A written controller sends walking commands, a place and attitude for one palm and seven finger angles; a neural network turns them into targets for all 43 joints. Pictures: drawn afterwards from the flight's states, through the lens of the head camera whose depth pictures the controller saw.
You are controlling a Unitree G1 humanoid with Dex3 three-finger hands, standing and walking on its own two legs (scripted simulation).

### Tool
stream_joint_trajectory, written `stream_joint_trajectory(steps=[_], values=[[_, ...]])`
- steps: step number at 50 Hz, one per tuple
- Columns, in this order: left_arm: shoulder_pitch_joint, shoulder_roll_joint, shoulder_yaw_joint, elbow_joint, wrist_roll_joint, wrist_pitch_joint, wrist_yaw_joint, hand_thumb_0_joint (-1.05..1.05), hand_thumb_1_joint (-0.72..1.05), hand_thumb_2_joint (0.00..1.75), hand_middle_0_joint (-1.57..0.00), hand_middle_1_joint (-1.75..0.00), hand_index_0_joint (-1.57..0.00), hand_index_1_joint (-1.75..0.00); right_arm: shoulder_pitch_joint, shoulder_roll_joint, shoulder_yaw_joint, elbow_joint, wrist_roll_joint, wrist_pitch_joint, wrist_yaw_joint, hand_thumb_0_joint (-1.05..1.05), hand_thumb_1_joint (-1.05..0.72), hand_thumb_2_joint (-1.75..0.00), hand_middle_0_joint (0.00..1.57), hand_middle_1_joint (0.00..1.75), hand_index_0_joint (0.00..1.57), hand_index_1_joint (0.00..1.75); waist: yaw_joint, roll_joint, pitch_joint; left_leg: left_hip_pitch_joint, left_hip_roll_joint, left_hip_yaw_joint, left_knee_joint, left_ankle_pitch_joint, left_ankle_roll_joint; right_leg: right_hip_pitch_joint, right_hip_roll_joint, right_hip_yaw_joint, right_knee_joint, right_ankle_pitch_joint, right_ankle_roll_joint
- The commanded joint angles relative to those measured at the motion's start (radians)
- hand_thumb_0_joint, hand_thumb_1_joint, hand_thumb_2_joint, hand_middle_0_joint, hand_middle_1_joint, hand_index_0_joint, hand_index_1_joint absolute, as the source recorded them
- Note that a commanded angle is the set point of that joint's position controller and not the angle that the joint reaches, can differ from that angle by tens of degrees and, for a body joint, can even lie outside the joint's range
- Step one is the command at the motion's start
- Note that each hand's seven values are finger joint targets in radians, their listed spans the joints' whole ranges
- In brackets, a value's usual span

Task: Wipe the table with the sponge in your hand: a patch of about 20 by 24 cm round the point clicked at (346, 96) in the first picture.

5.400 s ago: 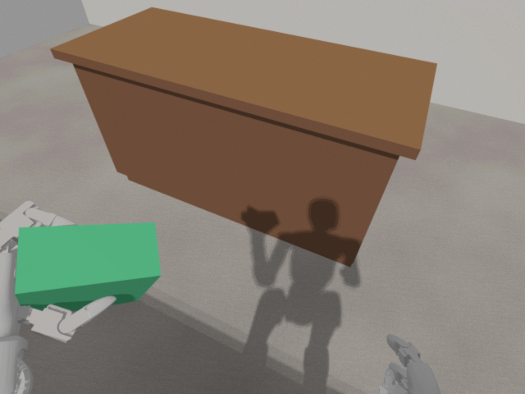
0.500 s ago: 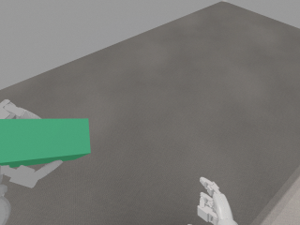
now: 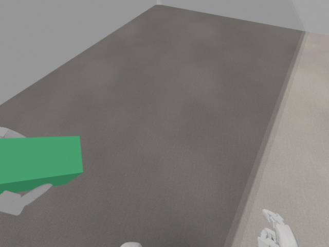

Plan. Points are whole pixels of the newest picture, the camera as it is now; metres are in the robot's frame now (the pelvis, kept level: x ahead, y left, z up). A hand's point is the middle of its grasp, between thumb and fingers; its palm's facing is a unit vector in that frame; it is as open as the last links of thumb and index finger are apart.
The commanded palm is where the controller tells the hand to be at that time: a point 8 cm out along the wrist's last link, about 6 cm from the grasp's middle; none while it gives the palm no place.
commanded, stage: turn to face it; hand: left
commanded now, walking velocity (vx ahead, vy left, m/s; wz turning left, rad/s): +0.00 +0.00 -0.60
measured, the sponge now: (46, 165) +0.23 +0.21 +0.17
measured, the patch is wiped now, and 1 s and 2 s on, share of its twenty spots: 0.00 0.00 0.00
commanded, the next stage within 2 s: none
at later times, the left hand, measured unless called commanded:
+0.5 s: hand (65, 187) +0.19 +0.17 +0.17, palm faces +0.15 -0.87 -0.47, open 10.4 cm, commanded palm +0.15 +0.21 +0.18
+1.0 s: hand (132, 202) +0.17 +0.06 +0.16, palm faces -0.10 -0.89 -0.45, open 10.4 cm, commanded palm +0.14 +0.10 +0.18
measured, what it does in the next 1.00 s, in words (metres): walks backwards, turning right: left foot, then right foot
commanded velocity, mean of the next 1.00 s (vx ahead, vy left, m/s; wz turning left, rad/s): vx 0.00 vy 0.00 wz -0.60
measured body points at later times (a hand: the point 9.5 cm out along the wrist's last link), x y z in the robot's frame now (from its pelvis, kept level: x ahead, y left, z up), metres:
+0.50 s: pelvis -0.09 +0.00 +0.00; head -0.05 -0.02 +0.45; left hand +0.17 +0.21 +0.20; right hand +0.01 -0.24 -0.10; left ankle -0.06 +0.14 -0.74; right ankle -0.13 -0.16 -0.70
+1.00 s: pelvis -0.15 -0.03 -0.01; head -0.11 -0.04 +0.44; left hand +0.17 +0.11 +0.19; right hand -0.15 -0.33 -0.09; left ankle -0.07 +0.05 -0.74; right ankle -0.20 -0.13 -0.68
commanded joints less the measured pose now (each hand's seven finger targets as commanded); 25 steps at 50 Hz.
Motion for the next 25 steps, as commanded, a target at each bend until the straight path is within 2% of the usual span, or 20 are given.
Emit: stream_joint_trajectory(steps=[1,2,4,5,7,9,10,11,12,13,14,15,16,17,18,20,22,25], values=[[-0.073,0.118,0.040,-0.141,0.004,-0.027,0.017,0.00,0.10,1.30,-1.20,-1.60,-1.20,-1.60,-0.098,-0.062,0.008,-0.182,0.003,-0.031,0.000,0.00,-0.90,-0.90,0.20,0.30,0.20,0.30,0.037,-0.127,-0.163,-0.014,-0.014,0.001,-0.098,-0.028,0.012,0.166,-0.285,0.356,-0.201,-0.169,0.111],[-0.098,0.120,0.030,-0.155,0.008,-0.027,0.017,0.00,0.10,1.30,-1.20,-1.60,-1.20,-1.60,-0.092,-0.062,0.009,-0.184,0.001,-0.027,0.001,0.00,-0.90,-0.90,0.20,0.30,0.20,0.30,0.038,-0.147,-0.159,0.018,-0.024,0.010,-0.131,-0.040,0.016,0.135,-0.280,0.366,-0.225,-0.245,0.112],[-0.162,0.131,0.014,-0.209,0.020,-0.028,0.015,0.00,0.10,1.30,-1.20,-1.60,-1.20,-1.60,-0.084,-0.060,0.010,-0.187,-0.009,-0.021,0.004,0.00,-0.90,-0.90,0.20,0.30,0.20,0.30,0.041,-0.144,-0.146,0.103,-0.046,0.035,-0.226,-0.068,0.027,0.053,-0.274,0.394,-0.280,-0.397,0.102],[-0.192,0.158,0.028,-0.242,0.023,-0.031,0.017,0.00,0.10,1.30,-1.20,-1.60,-1.20,-1.60,-0.094,-0.060,0.011,-0.186,-0.013,-0.021,0.005,0.00,-0.90,-0.90,0.20,0.30,0.20,0.30,0.050,-0.121,-0.136,0.142,-0.051,0.045,-0.282,-0.076,0.032,0.020,-0.268,0.395,-0.287,-0.417,0.096],[-0.200,0.154,0.025,-0.234,0.035,-0.035,0.006,0.00,0.10,1.30,-1.20,-1.60,-1.20,-1.60,-0.072,-0.043,0.013,-0.183,-0.021,-0.019,0.012,0.00,-0.90,-0.90,0.20,0.30,0.20,0.30,0.049,-0.137,-0.140,0.241,-0.070,0.071,-0.402,-0.107,0.055,-0.041,-0.249,0.403,-0.305,-0.436,0.096],[-0.218,0.163,0.030,-0.232,0.040,-0.040,-0.007,0.00,0.10,1.30,-1.20,-1.60,-1.20,-1.60,-0.029,-0.036,0.012,-0.175,-0.027,-0.017,0.018,0.00,-0.90,-0.90,0.20,0.30,0.20,0.30,0.022,-0.110,-0.163,0.397,-0.057,0.097,-0.565,-0.066,0.078,-0.122,-0.212,0.367,-0.276,-0.453,0.123],[-0.223,0.173,0.031,-0.241,0.036,-0.049,-0.014,0.00,0.10,1.30,-1.20,-1.60,-1.20,-1.60,-0.028,-0.041,0.014,-0.175,-0.026,-0.021,0.019,0.00,-0.90,-0.90,0.20,0.30,0.20,0.30,0.016,-0.027,-0.166,0.474,0.004,0.059,-0.654,-0.047,0.101,-0.182,-0.169,0.333,-0.168,-0.424,0.136],[-0.237,0.163,0.035,-0.242,0.035,-0.063,-0.026,0.00,0.10,1.30,-1.20,-1.60,-1.20,-1.60,-0.043,-0.050,0.013,-0.186,-0.038,-0.024,0.017,0.00,-0.90,-0.90,0.20,0.30,0.20,0.30,0.008,0.116,-0.138,0.470,0.160,-0.078,-0.758,-0.105,0.160,-0.256,-0.087,0.241,0.046,-0.412,0.152],[-0.249,0.165,0.056,-0.271,0.047,-0.071,-0.034,0.00,0.10,1.30,-1.20,-1.60,-1.20,-1.60,-0.073,-0.049,0.008,-0.210,-0.049,-0.040,0.017,0.00,-0.90,-0.90,0.20,0.30,0.20,0.30,0.027,0.276,-0.117,0.394,0.393,-0.274,-0.846,-0.123,0.242,-0.300,-0.011,0.086,0.464,-0.357,0.176],[-0.254,0.198,0.091,-0.291,0.063,-0.069,-0.030,0.00,0.10,1.30,-1.20,-1.60,-1.20,-1.60,-0.087,-0.011,0.011,-0.228,-0.034,-0.057,0.010,0.00,-0.90,-0.90,0.20,0.30,0.20,0.30,0.037,0.217,-0.086,0.252,0.474,-0.236,-0.826,0.015,0.291,-0.273,-0.061,0.022,0.753,-0.336,0.192],[-0.252,0.221,0.128,-0.309,0.066,-0.069,-0.022,0.00,0.10,1.30,-1.20,-1.60,-1.20,-1.60,-0.097,0.022,0.022,-0.219,-0.024,-0.064,0.009,0.00,-0.90,-0.90,0.20,0.30,0.20,0.30,0.047,0.219,-0.098,0.170,0.435,-0.141,-0.804,0.090,0.267,-0.217,-0.090,0.019,0.887,-0.339,0.183],[-0.220,0.206,0.123,-0.311,0.062,-0.067,-0.031,0.00,0.10,1.30,-1.20,-1.60,-1.20,-1.60,-0.086,0.008,0.009,-0.223,-0.013,-0.064,0.019,0.00,-0.90,-0.90,0.20,0.30,0.20,0.30,0.050,0.202,-0.124,0.148,0.411,-0.035,-0.775,0.092,0.244,-0.189,-0.096,0.002,0.946,-0.343,0.181],[-0.103,0.122,0.073,-0.204,0.048,-0.045,-0.034,0.00,0.10,1.30,-1.20,-1.60,-1.20,-1.60,-0.079,-0.012,0.003,-0.215,-0.005,-0.065,0.027,0.00,-0.90,-0.90,0.20,0.30,0.20,0.30,0.039,0.217,-0.049,0.148,0.389,0.015,-0.748,0.112,0.237,-0.249,-0.122,-0.019,0.940,-0.362,0.187],[-0.068,0.079,0.028,-0.187,0.043,-0.029,-0.027,0.00,0.10,1.30,-1.20,-1.60,-1.20,-1.60,-0.064,-0.014,0.009,-0.206,0.006,-0.063,0.034,0.00,-0.90,-0.90,0.20,0.30,0.20,0.30,0.030,0.202,-0.006,0.180,0.377,0.027,-0.724,0.173,0.225,-0.281,-0.143,-0.031,0.858,-0.357,0.193],[-0.089,0.057,-0.003,-0.215,0.045,-0.023,-0.021,0.00,0.10,1.30,-1.20,-1.60,-1.20,-1.60,-0.048,-0.018,0.011,-0.199,0.016,-0.063,0.037,0.00,-0.90,-0.90,0.20,0.30,0.20,0.30,0.023,0.196,0.005,0.237,0.369,0.061,-0.700,0.279,0.199,-0.281,-0.155,-0.072,0.735,-0.362,0.198],[-0.162,0.051,-0.038,-0.253,0.051,-0.017,-0.017,0.00,0.10,1.30,-1.20,-1.60,-1.20,-1.60,-0.013,-0.036,0.011,-0.193,0.018,-0.077,0.026,0.00,-0.90,-0.90,0.20,0.30,0.20,0.30,-0.001,0.186,0.003,0.271,0.340,0.117,-0.669,0.442,0.155,-0.191,-0.143,-0.146,0.521,-0.347,0.209],[-0.185,0.082,-0.031,-0.243,0.055,-0.017,-0.012,0.00,0.10,1.30,-1.20,-1.60,-1.20,-1.60,0.011,-0.054,0.004,-0.190,0.012,-0.103,0.019,0.00,-0.90,-0.90,0.20,0.30,0.20,0.30,-0.012,0.211,-0.041,0.327,0.331,0.139,-0.614,0.592,0.134,-0.110,-0.118,-0.200,0.381,-0.334,0.214],[-0.237,0.119,-0.018,-0.250,0.063,-0.017,-0.006,0.00,0.10,1.30,-1.20,-1.60,-1.20,-1.60,0.005,-0.056,0.004,-0.187,0.003,-0.134,0.017,0.00,-0.90,-0.90,0.20,0.30,0.20,0.30,-0.005,0.294,-0.074,0.354,0.316,0.194,-0.512,0.627,0.094,0.002,-0.098,-0.251,0.194,-0.279,0.211]])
